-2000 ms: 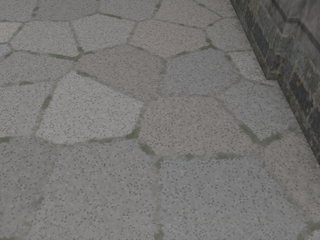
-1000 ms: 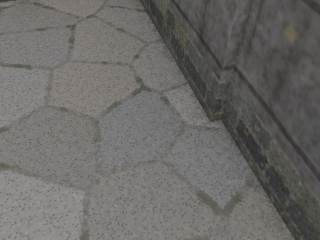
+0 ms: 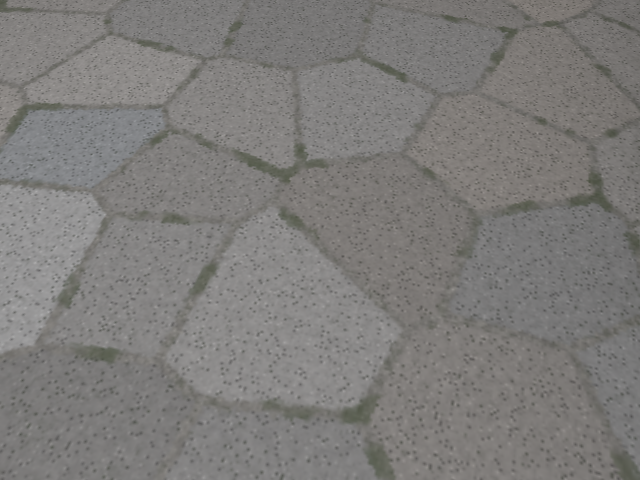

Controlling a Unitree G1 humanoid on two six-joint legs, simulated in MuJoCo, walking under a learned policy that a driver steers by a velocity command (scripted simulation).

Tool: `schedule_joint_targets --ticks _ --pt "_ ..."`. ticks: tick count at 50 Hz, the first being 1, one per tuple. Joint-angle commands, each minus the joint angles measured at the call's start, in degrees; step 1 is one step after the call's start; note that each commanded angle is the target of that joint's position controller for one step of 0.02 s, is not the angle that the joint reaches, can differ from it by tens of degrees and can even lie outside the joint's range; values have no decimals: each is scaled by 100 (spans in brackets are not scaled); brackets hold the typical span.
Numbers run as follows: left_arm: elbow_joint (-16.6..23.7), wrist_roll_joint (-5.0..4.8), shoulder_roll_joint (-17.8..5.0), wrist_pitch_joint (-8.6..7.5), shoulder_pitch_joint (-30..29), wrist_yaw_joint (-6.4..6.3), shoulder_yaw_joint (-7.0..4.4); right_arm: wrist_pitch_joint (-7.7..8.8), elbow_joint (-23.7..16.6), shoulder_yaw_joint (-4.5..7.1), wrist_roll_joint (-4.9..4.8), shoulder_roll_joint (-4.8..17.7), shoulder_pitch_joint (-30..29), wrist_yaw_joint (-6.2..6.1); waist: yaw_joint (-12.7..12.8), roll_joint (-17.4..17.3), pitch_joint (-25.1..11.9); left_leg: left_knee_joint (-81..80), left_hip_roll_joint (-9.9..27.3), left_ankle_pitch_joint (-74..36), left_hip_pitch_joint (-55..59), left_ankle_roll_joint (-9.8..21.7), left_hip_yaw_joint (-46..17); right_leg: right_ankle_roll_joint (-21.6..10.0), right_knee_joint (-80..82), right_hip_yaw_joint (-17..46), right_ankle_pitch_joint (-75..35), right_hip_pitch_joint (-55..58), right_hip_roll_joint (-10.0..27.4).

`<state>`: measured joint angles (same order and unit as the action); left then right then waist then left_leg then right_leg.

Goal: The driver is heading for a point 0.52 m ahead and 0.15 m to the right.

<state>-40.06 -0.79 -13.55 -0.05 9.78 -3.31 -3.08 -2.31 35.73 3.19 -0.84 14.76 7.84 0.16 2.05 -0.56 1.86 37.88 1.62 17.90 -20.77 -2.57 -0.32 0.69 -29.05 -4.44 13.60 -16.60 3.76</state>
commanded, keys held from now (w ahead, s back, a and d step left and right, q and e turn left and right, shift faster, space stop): no key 0.12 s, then e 0.82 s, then w+e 0.06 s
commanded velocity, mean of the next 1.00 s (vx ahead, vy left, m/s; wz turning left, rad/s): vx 0.00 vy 0.00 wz -0.33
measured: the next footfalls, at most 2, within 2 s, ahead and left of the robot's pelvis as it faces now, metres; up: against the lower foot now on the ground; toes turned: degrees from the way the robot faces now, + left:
left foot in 0.02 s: +0.05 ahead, +0.12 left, +0.00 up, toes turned +1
right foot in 0.44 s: -0.03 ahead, -0.10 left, +0.00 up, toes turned -9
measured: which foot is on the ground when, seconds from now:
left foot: up 0.00-0.00, down 0.02-0.46, up 0.48-0.82, down 0.84-1.00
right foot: down 0.00-0.02, up 0.04-0.42, down 0.44-0.84, up 0.86-1.00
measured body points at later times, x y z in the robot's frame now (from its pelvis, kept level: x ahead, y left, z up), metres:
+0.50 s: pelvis -0.04 +0.01 -0.01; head -0.02 -0.02 +0.44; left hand +0.12 +0.26 -0.10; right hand +0.10 -0.27 -0.11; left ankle +0.00 +0.12 -0.72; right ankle -0.07 -0.09 -0.74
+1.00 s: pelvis -0.06 +0.04 +0.00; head -0.03 +0.05 +0.45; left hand +0.22 +0.22 -0.09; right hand -0.01 -0.26 -0.07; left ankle +0.00 +0.14 -0.73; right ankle -0.15 -0.06 -0.62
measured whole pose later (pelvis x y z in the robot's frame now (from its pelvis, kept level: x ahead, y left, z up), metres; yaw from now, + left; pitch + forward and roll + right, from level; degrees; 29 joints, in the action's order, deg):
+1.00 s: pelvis -0.06 +0.04 +0.00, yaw -26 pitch +2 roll +0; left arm -34.8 1.5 -18.4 0.9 10.7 -0.1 -4.2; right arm 3.2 34.9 2.2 1.3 11.9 9.8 -1.8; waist -0.7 2.4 -0.4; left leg 29.4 0.2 14.5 -17.6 1.9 3.1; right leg 3.1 -76.3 5.6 23.0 -35.1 -2.9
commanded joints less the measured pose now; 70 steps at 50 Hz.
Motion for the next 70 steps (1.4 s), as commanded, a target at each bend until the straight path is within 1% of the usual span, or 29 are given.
schedule_joint_targets --ticks 1,2,3,4,6,10,17,21,22,24,25,26,28,40,42,43,44,45,46,48,49,52,57,62,64,65,66,67,70 --pt "159 1 -668 -108 304 76 -131 109 -279 173 65 725 531 -8 -238 546 -821 -1593 130 -1566 1633 433 -285 -637 3 716 -722 -112 676" --pt "289 285 -171 -172 416 169 31 75 -435 223 161 1222 551 -91 34 -1108 -1083 -1453 1586 -3589 2320 937 -1842 -40 -1203 88 1490 -1093 65" --pt "477 204 -386 -170 -193 69 -22 150 -459 126 304 911 511 -39 -397 -1645 -1086 -1844 2059 -2791 1360 1825 -2261 190 -1832 383 2328 -1298 -57" --pt "470 87 -683 -104 -455 31 -114 236 -514 44 345 653 302 -8 -439 -1187 -817 -1984 1750 -2145 1117 1871 -2075 271 -2511 608 2144 -1282 26" --pt "226 62 -645 40 -214 22 -172 330 -539 18 264 588 -92 -44 -253 -803 -639 -2013 1309 -1337 1001 1471 -1604 313 -2977 734 1650 -1439 78" --pt "-115 26 -406 107 401 95 -108 393 -287 -166 263 67 -254 -108 -54 -738 -528 -2152 959 -978 584 1290 -804 408 -2772 746 774 -686 151" --pt "332 -17 -571 155 17 188 -72 186 -166 115 149 688 11 -253 -451 -665 -317 -1875 1496 -974 1170 1749 -1157 233 -1853 410 1514 -988 14" --pt "291 22 -502 160 597 311 -85 156 -205 191 5 720 -247 -281 -82 -618 -571 -1326 1364 -1782 855 1463 -609 -158 -435 20 460 -83 -218" --pt "323 88 -656 157 714 324 -123 162 -106 202 -62 657 -86 -273 -25 -427 -533 -974 1128 -1505 564 1115 -307 -372 168 287 -268 287 -202" --pt "560 105 -1563 120 695 256 -345 260 -437 102 81 227 -452 -280 -56 1914 -342 1109 -391 1080 -1351 65 711 -1719 927 3118 -2265 885 1582" --pt "722 216 -1358 36 778 247 -302 278 -491 147 115 374 -845 -280 285 1601 -441 2359 -303 1803 -1720 -44 60 -2067 1085 3361 -2069 944 1700" --pt "798 241 -1172 -27 580 224 -245 272 -445 174 43 396 -765 -226 152 1208 -489 2956 -194 1572 -1845 -68 -192 -1906 975 3025 -1778 953 1516" --pt "1001 64 -1080 -49 22 179 -211 234 -374 201 106 450 -554 -176 -96 580 -440 3127 -118 920 -1997 -121 -326 -1472 823 2558 -1596 851 1101" --pt "1330 -116 -1138 213 -178 209 -272 360 -461 112 -23 326 -183 -65 -206 1192 -742 -501 -490 69 -6 -53 -59 -1246 222 2953 -1940 379 478" --pt "1340 -137 -877 204 -217 218 -211 419 -384 212 74 550 202 -60 -369 830 -936 -1491 10 -1062 1217 250 -404 -796 -294 2752 -912 -254 78" --pt "1318 -51 -471 190 25 234 -105 384 -480 273 198 949 253 -95 -193 -628 -1058 -1708 1401 -2401 1868 781 -1653 -387 -1742 1879 1272 -1130 -582" --pt "1413 -93 -938 155 -2 181 -269 396 -419 365 336 1210 91 -59 -103 -1966 -630 -1986 2336 -2670 1188 1775 -2849 3 -2924 1026 2619 -2088 -904" --pt "1275 -49 -1364 153 14 151 -421 436 -649 254 317 801 -111 -82 -187 -1239 -587 -2070 2162 -1961 1061 1926 -2656 210 -3963 1187 2191 -2086 -502" --pt "1129 -124 -1371 192 -34 184 -433 447 -676 147 314 458 -329 -142 -148 -817 -426 -2031 1789 -1303 876 1696 -2046 295 -4357 1165 1721 -2159 -473" --pt "1005 -49 -995 301 42 217 -319 465 -647 110 176 444 -335 -290 -165 -635 -313 -2110 1390 -396 981 1437 -1461 371 -4717 1061 1016 -2429 -356" --pt "886 622 -487 -166 28 414 11 829 -505 -68 159 95 -84 -240 -249 -1499 -585 -2668 1266 1082 385 1530 -1652 282 -6197 985 510 -2443 -672" --pt "590 359 -827 -447 68 623 -158 1020 -288 -100 327 239 191 -151 -433 -554 -292 -2938 1213 1808 1240 1268 -1170 219 -5716 952 487 -3207 -623" --pt "537 388 -633 -408 134 710 -138 914 -210 17 238 695 211 -83 -406 -696 -527 -2990 1163 1095 911 1220 -500 399 -2542 132 1469 -1317 -333" --pt "155 344 -443 -761 1218 665 -42 769 -72 71 280 826 46 29 78 -300 -277 -1829 1320 1775 21 1535 -583 -490 485 -12 0 692 -488" --pt "77 445 -874 -916 1966 538 -216 800 253 -185 518 -153 693 9 301 465 -695 416 705 891 -1083 994 68 -1143 606 1157 -27 2253 287" --pt "247 243 -1680 -1024 2207 436 -358 960 -322 -309 478 -441 294 67 435 1596 -821 1892 -381 1484 -3104 435 117 -2844 1332 4505 -508 3129 1854" --pt "120 394 -1166 -1013 2168 416 -257 1051 -253 -186 286 27 -224 133 756 997 -13 2990 -216 1218 -4237 569 -786 -2682 1799 4796 1142 2732 2056" --pt "-23 386 -854 -966 1697 438 -161 1073 -127 -147 288 174 -326 62 499 891 274 3507 -51 439 -4585 728 -821 -2152 1769 3962 1687 2335 1844" --pt "-30 492 -243 -779 1075 455 163 983 152 -75 499 264 -74 113 -124 409 -76 3524 -21 -1202 -3592 803 -657 -1472 1831 1944 -513 1477 1166"
Keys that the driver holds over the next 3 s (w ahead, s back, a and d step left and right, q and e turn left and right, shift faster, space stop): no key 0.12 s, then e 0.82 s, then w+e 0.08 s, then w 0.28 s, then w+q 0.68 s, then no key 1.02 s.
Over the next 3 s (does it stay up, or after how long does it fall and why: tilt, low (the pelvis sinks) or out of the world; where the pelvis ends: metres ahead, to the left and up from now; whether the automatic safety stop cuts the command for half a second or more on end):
stays up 0.48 -0.30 0.00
